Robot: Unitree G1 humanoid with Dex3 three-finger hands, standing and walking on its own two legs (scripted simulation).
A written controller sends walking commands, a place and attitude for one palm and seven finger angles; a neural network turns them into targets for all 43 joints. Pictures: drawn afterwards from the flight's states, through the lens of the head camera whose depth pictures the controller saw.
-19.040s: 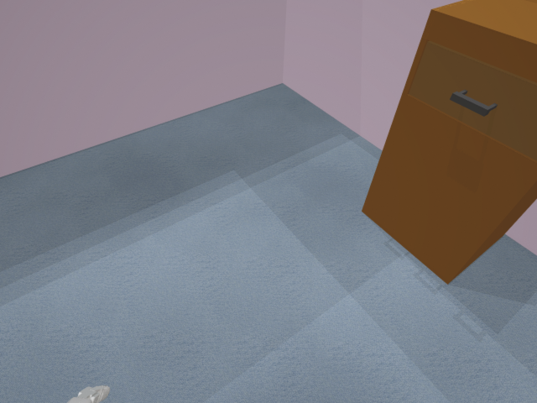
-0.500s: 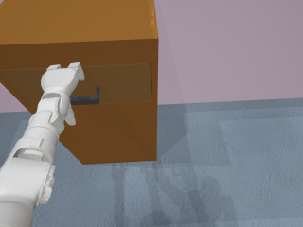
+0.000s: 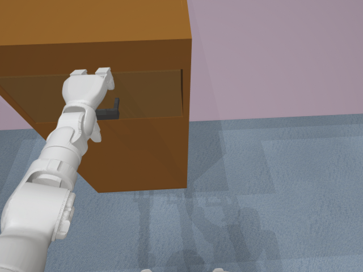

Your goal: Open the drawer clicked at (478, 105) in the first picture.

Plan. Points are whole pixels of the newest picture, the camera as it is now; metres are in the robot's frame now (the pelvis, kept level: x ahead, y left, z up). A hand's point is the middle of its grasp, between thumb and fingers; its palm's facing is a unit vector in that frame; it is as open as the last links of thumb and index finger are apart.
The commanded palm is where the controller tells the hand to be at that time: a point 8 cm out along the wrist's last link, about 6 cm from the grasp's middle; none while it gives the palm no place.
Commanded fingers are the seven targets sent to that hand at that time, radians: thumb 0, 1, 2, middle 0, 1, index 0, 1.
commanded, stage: move the hooked fingers above the handle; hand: left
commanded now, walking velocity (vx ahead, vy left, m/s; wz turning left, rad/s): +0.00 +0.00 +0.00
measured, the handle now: (98, 108) +0.53 +0.20 +0.01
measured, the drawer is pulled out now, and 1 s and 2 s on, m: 0.00 0.00 0.00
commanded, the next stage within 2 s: lower the fingers behind the handle in 0.12 s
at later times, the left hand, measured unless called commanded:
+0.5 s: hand (86, 120) +0.47 +0.21 +0.04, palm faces -0.13 -0.03 -0.99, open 13.8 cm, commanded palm +0.47 +0.21 +0.10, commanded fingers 0.00 -0.50 0.30 -0.30 -1.20 -0.30 -1.20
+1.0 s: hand (95, 113) +0.48 +0.19 +0.04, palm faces -0.08 +0.00 -1.00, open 13.9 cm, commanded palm +0.47 +0.21 +0.06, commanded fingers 0.00 -0.50 0.30 -0.30 -1.20 -0.30 -1.20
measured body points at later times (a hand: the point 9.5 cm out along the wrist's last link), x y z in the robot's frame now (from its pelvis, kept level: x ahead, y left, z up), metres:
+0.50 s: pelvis -0.01 +0.00 +0.00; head +0.09 +0.00 +0.44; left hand +0.47 +0.21 +0.09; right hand -0.01 -0.29 -0.13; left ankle +0.01 +0.11 -0.71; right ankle -0.01 -0.12 -0.71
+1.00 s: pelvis -0.02 +0.00 -0.01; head +0.07 -0.01 +0.43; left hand +0.48 +0.19 +0.10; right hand +0.00 -0.27 -0.14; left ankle +0.01 +0.11 -0.71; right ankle -0.01 -0.12 -0.71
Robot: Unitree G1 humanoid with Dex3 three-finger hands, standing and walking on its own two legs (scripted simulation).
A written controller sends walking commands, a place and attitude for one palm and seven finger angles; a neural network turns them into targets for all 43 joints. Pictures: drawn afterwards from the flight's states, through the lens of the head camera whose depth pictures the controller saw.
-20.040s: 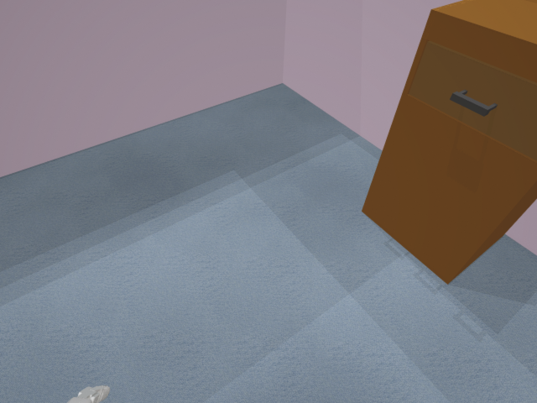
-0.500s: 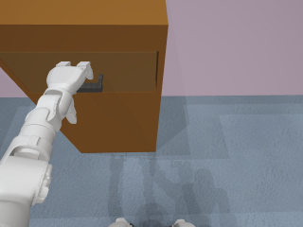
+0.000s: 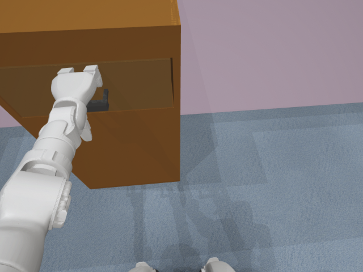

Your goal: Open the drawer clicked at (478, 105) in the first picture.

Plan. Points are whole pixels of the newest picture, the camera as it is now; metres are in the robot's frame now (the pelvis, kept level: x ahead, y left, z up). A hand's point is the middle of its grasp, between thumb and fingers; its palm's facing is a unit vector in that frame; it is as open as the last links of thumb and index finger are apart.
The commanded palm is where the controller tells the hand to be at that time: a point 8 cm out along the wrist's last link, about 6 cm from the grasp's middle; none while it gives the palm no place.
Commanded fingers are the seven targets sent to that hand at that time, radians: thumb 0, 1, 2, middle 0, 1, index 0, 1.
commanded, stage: lower the fingers behind the handle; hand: left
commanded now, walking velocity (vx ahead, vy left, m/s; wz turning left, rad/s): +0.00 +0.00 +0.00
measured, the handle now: (86, 100) +0.55 +0.21 +0.02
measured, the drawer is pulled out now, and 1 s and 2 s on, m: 0.00 0.00 0.01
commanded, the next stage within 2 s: close the thumb around the handle in 0.82 s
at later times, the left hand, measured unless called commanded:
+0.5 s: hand (84, 112) +0.51 +0.21 +0.02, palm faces -0.02 -0.02 -1.00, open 13.6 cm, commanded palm +0.49 +0.22 +0.05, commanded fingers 0.00 -0.50 0.30 -0.30 -1.20 -0.30 -1.20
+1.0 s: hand (85, 116) +0.51 +0.21 +0.00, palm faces -0.02 -0.04 -1.00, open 13.6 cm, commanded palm +0.49 +0.21 +0.05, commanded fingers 0.00 -0.22 0.42 -0.32 -1.23 -0.32 -1.23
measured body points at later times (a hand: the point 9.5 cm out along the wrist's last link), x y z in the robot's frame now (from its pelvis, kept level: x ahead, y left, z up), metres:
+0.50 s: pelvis -0.02 +0.00 -0.02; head +0.10 +0.00 +0.41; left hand +0.50 +0.21 +0.07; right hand -0.02 -0.27 -0.15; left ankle +0.03 +0.11 -0.70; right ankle +0.01 -0.12 -0.70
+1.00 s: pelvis -0.01 +0.02 -0.03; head +0.11 +0.02 +0.41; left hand +0.50 +0.21 +0.06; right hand -0.03 -0.26 -0.15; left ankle +0.02 +0.11 -0.70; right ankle +0.01 -0.12 -0.70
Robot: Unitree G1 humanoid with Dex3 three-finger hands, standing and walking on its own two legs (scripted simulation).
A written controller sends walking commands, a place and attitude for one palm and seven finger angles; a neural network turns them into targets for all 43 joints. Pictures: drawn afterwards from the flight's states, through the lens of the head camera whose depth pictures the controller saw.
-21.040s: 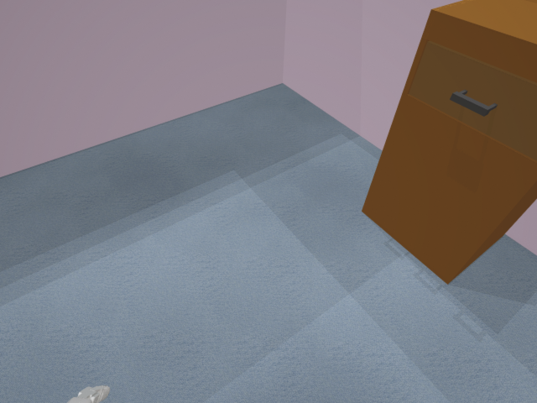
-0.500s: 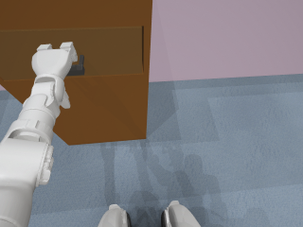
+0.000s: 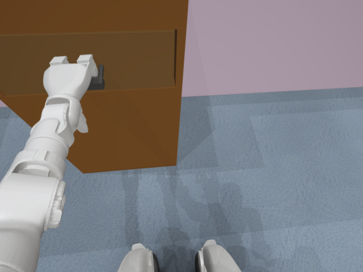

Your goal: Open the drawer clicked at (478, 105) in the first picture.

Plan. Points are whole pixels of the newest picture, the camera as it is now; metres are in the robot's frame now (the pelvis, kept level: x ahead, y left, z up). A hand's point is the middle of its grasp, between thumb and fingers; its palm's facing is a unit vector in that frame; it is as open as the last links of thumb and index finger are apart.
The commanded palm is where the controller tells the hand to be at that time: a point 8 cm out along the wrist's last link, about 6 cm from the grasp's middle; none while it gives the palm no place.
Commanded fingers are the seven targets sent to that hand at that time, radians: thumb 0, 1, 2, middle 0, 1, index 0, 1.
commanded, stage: close the thumb around the handle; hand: left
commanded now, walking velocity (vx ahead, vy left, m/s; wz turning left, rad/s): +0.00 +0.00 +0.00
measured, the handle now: (79, 77) +0.56 +0.20 +0.04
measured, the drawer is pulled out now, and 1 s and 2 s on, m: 0.00 0.01 0.10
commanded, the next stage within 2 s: pull the drawer open in 0.62 s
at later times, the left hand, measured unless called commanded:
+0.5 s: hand (79, 95) +0.51 +0.20 +0.03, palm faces -0.05 -0.03 -1.00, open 6.6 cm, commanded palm +0.50 +0.20 +0.07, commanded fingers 0.00 0.90 0.90 -0.40 -1.35 -0.40 -1.35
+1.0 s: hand (80, 102) +0.50 +0.20 +0.02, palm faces -0.06 -0.04 -1.00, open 5.3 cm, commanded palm +0.47 +0.20 +0.07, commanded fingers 0.00 0.90 0.90 -0.40 -1.35 -0.40 -1.35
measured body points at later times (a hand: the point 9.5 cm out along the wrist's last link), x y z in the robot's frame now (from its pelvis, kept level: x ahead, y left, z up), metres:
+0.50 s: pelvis +0.01 -0.01 +0.01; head +0.13 -0.01 +0.44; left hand +0.51 +0.20 +0.08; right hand +0.02 -0.28 -0.12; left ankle +0.04 +0.10 -0.68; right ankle +0.02 -0.13 -0.68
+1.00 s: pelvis +0.04 -0.01 +0.02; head +0.14 -0.02 +0.45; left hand +0.50 +0.20 +0.07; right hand +0.03 -0.28 -0.12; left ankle +0.04 +0.10 -0.68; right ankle +0.02 -0.13 -0.68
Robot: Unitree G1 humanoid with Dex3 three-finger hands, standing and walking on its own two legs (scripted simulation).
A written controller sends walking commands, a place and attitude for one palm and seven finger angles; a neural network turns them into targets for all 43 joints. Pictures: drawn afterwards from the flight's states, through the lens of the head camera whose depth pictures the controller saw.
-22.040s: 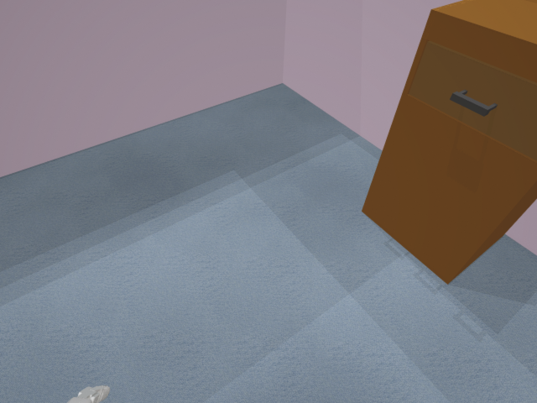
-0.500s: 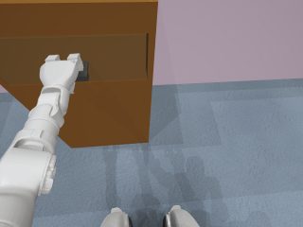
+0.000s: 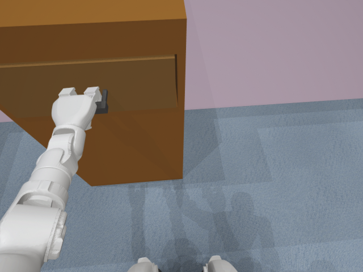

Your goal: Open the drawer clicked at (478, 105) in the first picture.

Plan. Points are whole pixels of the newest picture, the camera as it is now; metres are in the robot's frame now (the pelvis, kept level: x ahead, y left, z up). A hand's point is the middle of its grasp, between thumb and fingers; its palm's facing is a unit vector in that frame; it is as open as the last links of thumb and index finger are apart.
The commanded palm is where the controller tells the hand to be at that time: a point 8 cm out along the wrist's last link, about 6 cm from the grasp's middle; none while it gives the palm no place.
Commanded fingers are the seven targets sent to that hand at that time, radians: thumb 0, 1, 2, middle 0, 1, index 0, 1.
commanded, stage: pull the drawer open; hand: left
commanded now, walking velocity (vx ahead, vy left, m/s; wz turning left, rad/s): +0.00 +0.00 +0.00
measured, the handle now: (84, 101) +0.51 +0.21 +0.03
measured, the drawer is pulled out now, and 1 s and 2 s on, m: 0.01 0.10 0.30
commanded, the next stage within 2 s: none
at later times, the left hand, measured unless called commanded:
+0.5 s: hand (83, 132) +0.44 +0.21 +0.00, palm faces -0.06 -0.02 -1.00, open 5.3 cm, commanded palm +0.43 +0.22 +0.06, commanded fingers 0.00 0.90 0.90 -0.40 -1.35 -0.40 -1.35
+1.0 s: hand (79, 160) +0.37 +0.21 +0.00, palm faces +0.00 -0.07 -1.00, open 5.3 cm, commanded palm +0.32 +0.23 +0.06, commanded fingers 0.00 0.90 0.90 -0.40 -1.35 -0.40 -1.35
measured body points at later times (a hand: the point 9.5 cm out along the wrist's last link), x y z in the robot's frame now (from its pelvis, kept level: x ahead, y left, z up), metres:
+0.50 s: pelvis +0.01 +0.00 +0.01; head +0.10 -0.01 +0.45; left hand +0.44 +0.21 +0.06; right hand +0.09 -0.28 -0.13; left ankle +0.00 +0.11 -0.69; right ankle -0.01 -0.12 -0.69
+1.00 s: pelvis +0.01 +0.00 +0.02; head +0.07 -0.02 +0.46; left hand +0.36 +0.21 +0.06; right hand +0.08 -0.27 -0.12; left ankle +0.00 +0.11 -0.69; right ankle -0.01 -0.12 -0.69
